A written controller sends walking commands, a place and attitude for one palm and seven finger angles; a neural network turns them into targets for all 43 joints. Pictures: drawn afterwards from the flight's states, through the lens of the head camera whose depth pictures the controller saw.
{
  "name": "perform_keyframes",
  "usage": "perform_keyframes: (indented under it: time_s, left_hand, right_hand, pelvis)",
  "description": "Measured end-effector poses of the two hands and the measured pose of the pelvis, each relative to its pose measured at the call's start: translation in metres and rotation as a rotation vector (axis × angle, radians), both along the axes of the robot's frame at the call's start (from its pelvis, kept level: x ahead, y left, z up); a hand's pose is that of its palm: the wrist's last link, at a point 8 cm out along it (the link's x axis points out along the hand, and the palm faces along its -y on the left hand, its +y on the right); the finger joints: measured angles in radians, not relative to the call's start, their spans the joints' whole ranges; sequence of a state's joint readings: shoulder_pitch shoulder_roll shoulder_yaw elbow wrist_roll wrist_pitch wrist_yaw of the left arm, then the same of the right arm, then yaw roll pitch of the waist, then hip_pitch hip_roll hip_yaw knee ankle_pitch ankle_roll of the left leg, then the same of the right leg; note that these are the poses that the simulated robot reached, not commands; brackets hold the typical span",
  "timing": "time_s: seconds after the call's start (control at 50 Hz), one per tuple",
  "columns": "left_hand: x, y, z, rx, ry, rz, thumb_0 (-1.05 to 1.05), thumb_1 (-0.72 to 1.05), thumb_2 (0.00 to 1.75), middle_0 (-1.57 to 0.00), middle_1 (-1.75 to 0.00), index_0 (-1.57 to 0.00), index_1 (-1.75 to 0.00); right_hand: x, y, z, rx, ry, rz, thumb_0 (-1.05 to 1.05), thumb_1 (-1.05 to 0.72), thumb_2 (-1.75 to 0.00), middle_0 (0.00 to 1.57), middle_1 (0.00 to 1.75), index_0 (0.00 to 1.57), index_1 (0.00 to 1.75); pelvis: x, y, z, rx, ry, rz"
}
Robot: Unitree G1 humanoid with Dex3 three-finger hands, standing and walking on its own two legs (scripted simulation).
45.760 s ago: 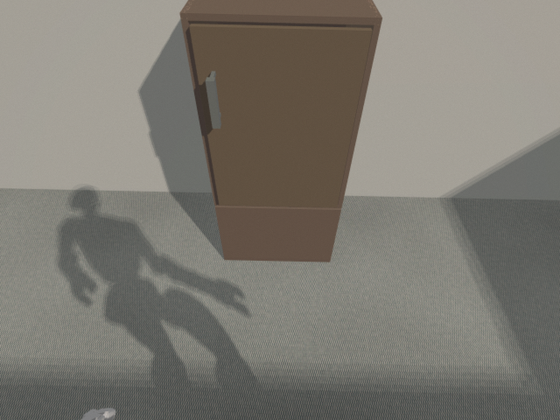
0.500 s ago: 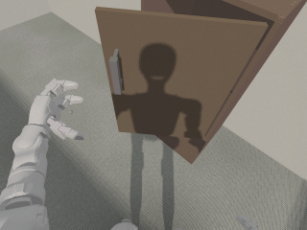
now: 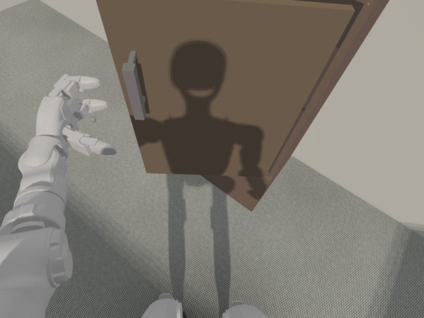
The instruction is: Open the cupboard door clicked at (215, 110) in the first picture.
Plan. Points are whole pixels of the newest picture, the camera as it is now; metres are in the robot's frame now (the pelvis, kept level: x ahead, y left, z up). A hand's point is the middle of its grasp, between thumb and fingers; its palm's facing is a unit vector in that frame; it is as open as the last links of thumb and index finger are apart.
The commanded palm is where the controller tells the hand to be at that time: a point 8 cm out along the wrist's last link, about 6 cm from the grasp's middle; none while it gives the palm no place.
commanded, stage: move the hooked fingers beside the handle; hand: left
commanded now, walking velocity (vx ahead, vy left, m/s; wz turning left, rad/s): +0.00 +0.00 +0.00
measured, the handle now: (136, 87) +0.55 +0.13 +0.08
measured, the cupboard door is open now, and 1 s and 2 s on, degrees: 37 37 38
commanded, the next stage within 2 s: slide the fingers in behind the handle in 0.98 s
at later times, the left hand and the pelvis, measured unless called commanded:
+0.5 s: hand (97, 111) +0.49 +0.20 +0.07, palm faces -0.01 -1.00 -0.01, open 13.9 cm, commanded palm +0.47 +0.24 +0.07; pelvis +0.01 +0.00 +0.00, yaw -2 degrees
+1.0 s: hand (97, 113) +0.49 +0.20 +0.07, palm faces -0.02 -1.00 +0.00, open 14.0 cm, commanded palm +0.47 +0.24 +0.07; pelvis +0.00 +0.01 -0.01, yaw -1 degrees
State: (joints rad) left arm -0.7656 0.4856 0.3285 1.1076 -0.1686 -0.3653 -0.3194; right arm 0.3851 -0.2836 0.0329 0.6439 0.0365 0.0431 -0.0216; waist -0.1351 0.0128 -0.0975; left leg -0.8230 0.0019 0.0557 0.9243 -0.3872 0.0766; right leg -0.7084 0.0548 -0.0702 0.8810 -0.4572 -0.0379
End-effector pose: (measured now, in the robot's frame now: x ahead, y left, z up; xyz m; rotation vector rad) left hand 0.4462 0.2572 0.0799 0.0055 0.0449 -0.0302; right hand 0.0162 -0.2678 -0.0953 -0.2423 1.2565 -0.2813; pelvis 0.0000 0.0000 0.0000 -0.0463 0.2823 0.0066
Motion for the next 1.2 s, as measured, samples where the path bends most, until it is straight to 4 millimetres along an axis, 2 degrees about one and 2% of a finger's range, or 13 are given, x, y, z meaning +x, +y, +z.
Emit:
perform_keyframes:
  time_s: [0.1, 0.2, 0.36, 0.48, 0.64, 0.74, 0.84, 1.0, 1.1, 1.2]
  left_hand:
    - [0.013, -0.004, -0.006, -0.003, 0.009, 0.001, -0.01, -0.50, 0.30, -0.30, -1.20, -0.30, -1.20]
    - [0.026, -0.010, -0.004, -0.003, -0.027, 0.003, -0.01, -0.50, 0.30, -0.30, -1.20, -0.30, -1.20]
    - [0.036, -0.012, -0.009, 0.000, 0.017, -0.002, -0.01, -0.49, 0.30, -0.30, -1.20, -0.30, -1.20]
    - [0.027, -0.004, -0.010, 0.003, -0.006, 0.016, -0.01, -0.49, 0.30, -0.30, -1.20, -0.30, -1.20]
    - [0.020, 0.003, -0.009, -0.010, 0.004, 0.002, -0.01, -0.50, 0.30, -0.30, -1.20, -0.30, -1.20]
    - [0.016, 0.001, -0.012, -0.011, -0.004, -0.011, -0.01, -0.50, 0.30, -0.30, -1.20, -0.30, -1.20]
    - [0.017, -0.002, -0.013, -0.020, -0.014, -0.008, -0.01, -0.50, 0.30, -0.30, -1.20, -0.30, -1.20]
    - [0.024, 0.000, -0.011, -0.004, -0.021, 0.007, -0.01, -0.50, 0.30, -0.30, -1.20, -0.30, -1.20]
    - [0.022, -0.001, -0.003, -0.005, -0.039, -0.008, -0.01, -0.50, 0.30, -0.30, -1.20, -0.30, -1.20]
    - [0.019, -0.008, -0.008, -0.013, 0.001, -0.021, -0.01, -0.50, 0.30, -0.30, -1.20, -0.30, -1.20]
  right_hand:
    - [-0.013, -0.004, -0.001, -0.010, 0.038, -0.019, 0.01, -0.90, -0.90, 0.21, 0.30, 0.21, 0.30]
    - [-0.022, -0.006, -0.002, -0.012, 0.072, -0.034, 0.01, -0.90, -0.90, 0.21, 0.30, 0.21, 0.30]
    - [-0.026, -0.002, -0.003, 0.007, 0.089, -0.061, 0.01, -0.90, -0.90, 0.21, 0.30, 0.21, 0.30]
    - [-0.017, 0.002, -0.003, 0.025, 0.079, -0.058, 0.01, -0.90, -0.90, 0.21, 0.30, 0.21, 0.30]
    - [0.006, 0.002, -0.002, 0.019, 0.038, -0.023, 0.01, -0.90, -0.90, 0.21, 0.30, 0.21, 0.30]
    - [0.017, 0.001, -0.002, 0.004, 0.008, 0.000, 0.00, -0.90, -0.90, 0.21, 0.30, 0.21, 0.30]
    - [0.020, 0.003, -0.003, -0.002, -0.002, 0.011, 0.00, -0.90, -0.90, 0.21, 0.30, 0.21, 0.30]
    - [0.002, 0.009, -0.005, -0.001, 0.024, -0.008, 0.00, -0.90, -0.90, 0.21, 0.30, 0.21, 0.30]
    - [-0.013, 0.015, -0.006, 0.019, 0.060, -0.029, 0.00, -0.90, -0.90, 0.21, 0.30, 0.21, 0.30]
    - [-0.021, 0.019, -0.005, 0.028, 0.073, -0.038, 0.01, -0.90, -0.90, 0.21, 0.30, 0.21, 0.30]
  pelvis:
    - [-0.001, -0.003, -0.004, -0.002, 0.024, -0.006]
    - [0.000, -0.004, -0.007, -0.006, 0.045, -0.008]
    - [0.006, -0.005, -0.007, -0.005, 0.061, -0.021]
    - [0.011, -0.005, -0.005, -0.004, 0.055, -0.027]
    - [0.012, -0.003, -0.005, -0.011, 0.043, -0.009]
    - [0.009, 0.000, -0.006, -0.015, 0.043, -0.005]
    - [0.006, 0.003, -0.008, -0.017, 0.043, -0.003]
    - [0.002, 0.007, -0.010, -0.022, 0.049, -0.007]
    - [0.003, 0.010, -0.009, -0.022, 0.044, -0.012]
    - [0.002, 0.011, -0.007, -0.022, 0.035, -0.009]
